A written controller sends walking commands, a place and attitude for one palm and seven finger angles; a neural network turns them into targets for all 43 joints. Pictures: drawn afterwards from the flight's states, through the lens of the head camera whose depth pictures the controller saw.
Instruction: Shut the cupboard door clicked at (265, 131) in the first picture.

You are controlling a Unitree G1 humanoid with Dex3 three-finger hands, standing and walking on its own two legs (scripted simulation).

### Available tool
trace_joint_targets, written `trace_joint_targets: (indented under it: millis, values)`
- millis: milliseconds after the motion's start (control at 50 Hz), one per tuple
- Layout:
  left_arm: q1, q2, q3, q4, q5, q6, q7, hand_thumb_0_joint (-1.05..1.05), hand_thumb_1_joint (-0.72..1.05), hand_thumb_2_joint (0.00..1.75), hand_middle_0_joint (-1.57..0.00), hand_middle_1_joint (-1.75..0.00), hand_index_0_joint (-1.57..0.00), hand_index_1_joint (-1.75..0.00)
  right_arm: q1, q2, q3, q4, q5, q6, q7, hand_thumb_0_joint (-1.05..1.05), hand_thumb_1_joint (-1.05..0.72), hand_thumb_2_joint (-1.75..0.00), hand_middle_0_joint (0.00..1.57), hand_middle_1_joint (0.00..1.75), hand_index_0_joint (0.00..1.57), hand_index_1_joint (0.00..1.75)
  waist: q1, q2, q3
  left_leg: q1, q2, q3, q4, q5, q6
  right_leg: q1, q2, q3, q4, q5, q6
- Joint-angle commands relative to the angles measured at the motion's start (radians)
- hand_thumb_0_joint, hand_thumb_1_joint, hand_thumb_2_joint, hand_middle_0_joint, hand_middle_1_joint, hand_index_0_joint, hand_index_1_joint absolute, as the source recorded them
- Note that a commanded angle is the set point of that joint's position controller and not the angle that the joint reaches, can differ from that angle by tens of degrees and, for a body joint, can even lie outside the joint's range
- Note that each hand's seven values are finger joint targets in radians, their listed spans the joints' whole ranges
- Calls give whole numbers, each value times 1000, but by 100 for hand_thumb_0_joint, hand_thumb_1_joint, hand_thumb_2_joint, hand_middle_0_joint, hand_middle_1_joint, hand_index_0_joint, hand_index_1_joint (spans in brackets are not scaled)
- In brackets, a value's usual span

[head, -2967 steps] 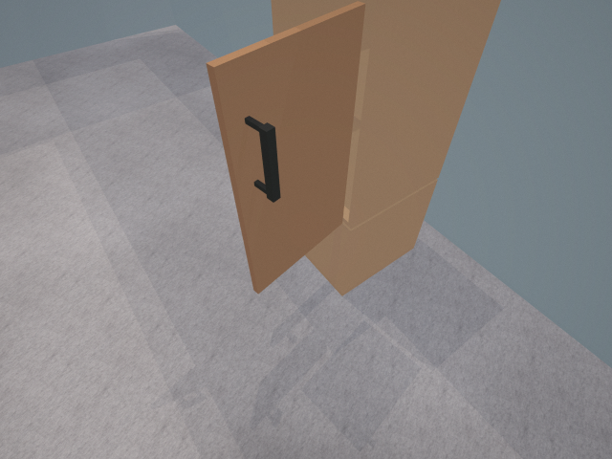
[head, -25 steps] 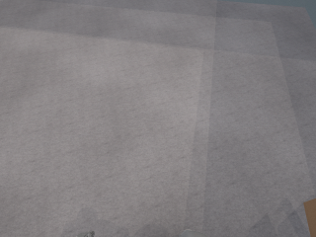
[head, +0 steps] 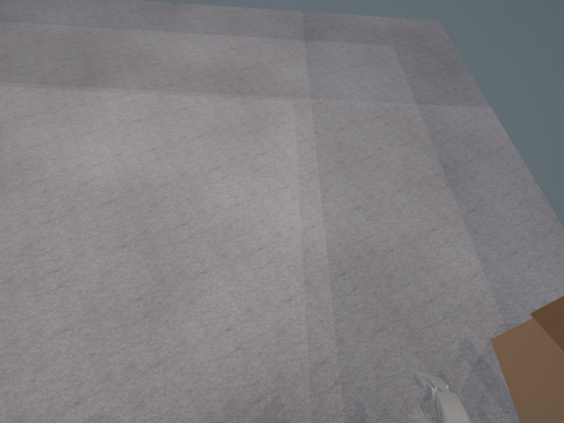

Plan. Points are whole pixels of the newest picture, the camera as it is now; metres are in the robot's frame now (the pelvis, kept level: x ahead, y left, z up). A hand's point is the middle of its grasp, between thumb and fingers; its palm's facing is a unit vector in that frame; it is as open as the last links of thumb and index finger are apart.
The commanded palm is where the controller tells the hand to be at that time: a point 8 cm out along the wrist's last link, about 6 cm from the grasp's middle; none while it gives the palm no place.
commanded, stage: turn to face it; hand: left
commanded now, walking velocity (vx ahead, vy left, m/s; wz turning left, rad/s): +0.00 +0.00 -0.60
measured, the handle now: out of the picture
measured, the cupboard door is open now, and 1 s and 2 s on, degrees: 25 25 25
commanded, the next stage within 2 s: take the last steps up to it in 1.60 s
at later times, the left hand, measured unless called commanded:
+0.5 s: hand (216, 369) +0.21 +0.12 -0.14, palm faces -0.35 -0.89 -0.28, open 7.4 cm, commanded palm none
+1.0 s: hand (203, 363) +0.22 +0.15 -0.17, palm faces -0.52 -0.83 -0.20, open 7.4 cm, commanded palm none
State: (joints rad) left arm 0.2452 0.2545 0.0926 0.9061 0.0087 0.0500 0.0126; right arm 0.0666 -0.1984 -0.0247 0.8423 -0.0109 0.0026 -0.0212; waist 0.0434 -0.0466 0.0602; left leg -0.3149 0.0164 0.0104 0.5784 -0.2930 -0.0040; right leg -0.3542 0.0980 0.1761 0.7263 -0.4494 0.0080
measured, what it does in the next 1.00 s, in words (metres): steps on the spot, turning right: right foot, then left foot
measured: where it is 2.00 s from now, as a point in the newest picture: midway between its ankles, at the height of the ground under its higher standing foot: outside the picture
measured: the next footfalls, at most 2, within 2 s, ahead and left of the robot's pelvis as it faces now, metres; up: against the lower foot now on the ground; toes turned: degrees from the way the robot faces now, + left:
right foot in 0.42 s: +0.02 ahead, -0.14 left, +0.00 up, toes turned -22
left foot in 0.88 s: +0.13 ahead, +0.08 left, +0.00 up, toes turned -29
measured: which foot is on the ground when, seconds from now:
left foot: down 0.00-0.42, up 0.44-0.86, down 0.88-1.00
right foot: up 0.00-0.40, down 0.42-0.88, up 0.90-1.00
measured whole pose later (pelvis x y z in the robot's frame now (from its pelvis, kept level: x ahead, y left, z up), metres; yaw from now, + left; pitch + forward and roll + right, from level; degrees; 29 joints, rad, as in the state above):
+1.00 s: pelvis +0.04 +0.01 +0.01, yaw -36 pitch +1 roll -2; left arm 0.21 0.27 0.09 0.91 0.02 0.08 -0.02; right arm 0.17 -0.19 0.00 0.85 -0.03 0.01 -0.03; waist 0.02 -0.04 0.07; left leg -0.26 0.07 0.10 0.54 -0.30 0.02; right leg -0.49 0.05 0.03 1.06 -0.48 0.05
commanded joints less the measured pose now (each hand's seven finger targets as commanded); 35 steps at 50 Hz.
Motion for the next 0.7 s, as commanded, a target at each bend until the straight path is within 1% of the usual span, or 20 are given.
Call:
trace_joint_targets:
  millis: [0, 20, 60, 80, 140, 220, 280, 320, 340, 360, 380, 400, 420, 440, 460, 480, 520, 560, 600, 680]
  values:
    - [-14, 98, 33, -97, 20, -14, -18, 0, 90, 90, -20, -30, -20, -30, 116, -214, -42, -59, -24, -10, -30, 0, -90, -90, 20, 30, 20, 30, -43, 226, -93, 201, 394, -276, -242, 650, 162, -212, -81, -86, 465, -112, 54]
    - [-6, 107, 35, -90, 17, -7, -25, 0, 90, 90, -20, -30, -20, -30, 89, -200, -35, -71, -22, -8, -31, 0, -90, -90, 20, 30, 20, 30, -30, 235, -81, 194, 353, -189, -223, 663, 145, -215, -96, -97, 503, -76, 58]
    - [-7, 94, 27, -96, 13, 4, -39, 0, 90, 90, -20, -30, -20, -30, 86, -182, -28, -74, -20, -8, -30, 0, -90, -90, 20, 30, 20, 30, -24, 256, -82, 220, 293, -63, -204, 680, 116, -217, -110, -135, 491, -19, 66]
    - [-21, 87, 22, -100, 12, 6, -43, 0, 90, 90, -20, -30, -20, -30, 116, -182, -31, -63, -19, -8, -30, 0, -90, -90, 20, 30, 20, 30, -36, 251, -98, 257, 279, -38, -195, 690, 110, -220, -108, -152, 472, 0, 67]
    - [-68, 76, 15, -115, 12, 9, -51, 0, 90, 90, -20, -30, -20, -30, 178, -193, -40, -43, -14, -6, -28, 0, -90, -90, 20, 30, 20, 30, -60, 246, -106, 316, 291, 4, -183, 683, 116, -235, -121, -193, 406, 32, 69]
    - [-145, 51, 5, -135, 11, 10, -57, 0, 90, 90, -20, -30, -20, -30, 214, -213, -53, -16, -20, -2, -20, 0, -90, -90, 20, 30, 20, 30, -83, 247, -87, 296, 315, 56, -180, 623, 120, -177, -132, -236, 221, 36, 57]
    - [-161, 48, 0, -137, 12, 2, -59, 0, 90, 90, -20, -30, -20, -30, 221, -230, -62, -2, -22, 0, -14, 0, -90, -90, 20, 30, 20, 30, -89, 289, -86, 276, 329, 83, -144, 620, 114, -96, -114, -273, 83, 33, 36]
    - [-137, 58, -1, -131, 10, -4, -57, 0, 90, 90, -20, -30, -20, -30, 202, -246, -67, -1, -21, 0, -10, 0, -90, -90, 20, 30, 20, 30, -71, 288, -92, 245, 345, 97, -102, 585, 94, -15, -110, -276, -25, 69, 15]
    - [-105, 70, 2, -121, 11, -9, -55, 0, 90, 90, -20, -30, -20, -30, 195, -245, -69, 2, -17, 2, -7, 0, -90, -90, 20, 30, 20, 30, -51, 259, -103, 218, 335, 118, -49, 558, 69, 59, -100, -286, -116, 145, 5]
    - [-40, 91, 9, -100, 13, -15, -52, 0, 90, 90, -20, -30, -20, -30, 180, -247, -69, -4, -11, 2, -4, 0, -90, -90, 20, 30, 20, 30, -9, 207, -126, 137, 311, 146, 57, 494, 31, 198, -103, -278, -234, 269, -12]
    - [55, 177, 23, -75, 20, -30, -41, 0, 90, 90, -20, -30, -20, -30, 188, -203, -61, -17, 1, 2, 3, 0, -90, -90, 20, 30, 20, 30, 33, 7, -196, -18, 238, 205, 270, 284, -29, 402, -249, -108, -324, 476, -67]
    - [121, 280, 44, -56, 19, -39, -25, 0, 90, 90, -20, -30, -20, -30, 136, -128, -39, -66, 3, 5, 6, 0, -90, -90, 20, 30, 20, 30, 60, -245, -193, -283, 65, 188, 541, -355, -80, 469, -488, 237, -334, 893, -188]
    - [131, 283, 40, -49, 2, -33, -9, 0, 90, 90, -20, -30, -20, -30, 130, -162, -38, -66, 3, 25, -8, 0, -90, -90, 20, 30, 20, 30, 56, -198, -198, -295, 82, 18, 645, -381, -69, 391, -528, 235, -350, 852, -249]
    - [69, 252, 36, -68, 2, -22, -2, 0, 90, 90, -20, -30, -20, -30, 102, -151, -42, -69, 3, 32, -6, 0, -90, -90, 20, 30, 20, 30, 36, -111, -106, -328, 104, -16, 660, -299, -63, 320, -480, 164, -373, 707, -238]
    - [1, 218, 33, -86, 8, -25, 5, 0, 90, 90, -20, -30, -20, -30, 111, -145, -42, -54, -1, 29, -9, 0, -90, -90, 20, 30, 20, 30, 7, -200, -107, -361, 111, -21, 660, -245, -70, 307, -429, 185, -382, 626, -219]
    - [-52, 184, 19, -100, 4, -26, 5, 0, 90, 90, -20, -30, -20, -30, 116, -168, -45, -34, -4, 30, -6, 0, -90, -90, 20, 30, 20, 30, -15, -169, -86, -328, 119, -29, 658, -171, -80, 256, -389, 127, -386, 591, -200]
    - [-95, 152, 6, -118, 4, -34, 2, 0, 90, 90, -20, -30, -20, -30, 158, -156, -46, -13, -7, 35, 2, 0, -90, -90, 20, 30, 20, 30, -56, -101, -101, -255, 105, -18, 605, -95, -91, 191, -335, 49, -382, 595, -177]
    - [-98, 158, 9, -116, 8, -37, -1, 0, 90, 90, -20, -30, -20, -30, 177, -137, -46, 0, -8, 40, 6, 0, -90, -90, 20, 30, 20, 30, -64, -71, -110, -209, 89, -1, 549, -62, -94, 153, -310, 28, -388, 530, -170]
    - [-82, 162, 11, -109, 9, -37, -7, 0, 90, 90, -20, -30, -20, -30, 157, -133, -47, -9, -9, 42, 7, 0, -90, -90, 20, 30, 20, 30, -54, -70, -92, -212, 72, 0, 503, -54, -96, 142, -299, 57, -402, 461, -171]
    - [-44, 170, 19, -97, 15, -35, -9, 0, 90, 90, -20, -30, -20, -30, 106, -127, -48, -36, -5, 33, 5, 0, -90, -90, 20, 30, 20, 30, -33, -93, -94, -206, 50, -2, 377, -95, -94, 170, -303, 133, -390, 455, -190]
